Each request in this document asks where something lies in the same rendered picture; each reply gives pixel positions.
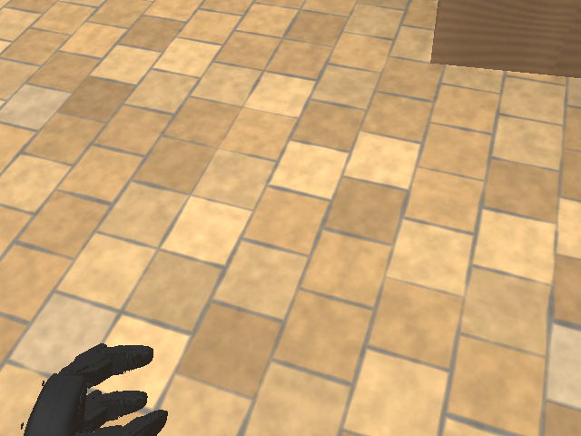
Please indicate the robot left hand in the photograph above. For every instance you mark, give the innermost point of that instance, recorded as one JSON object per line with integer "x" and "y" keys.
{"x": 63, "y": 408}

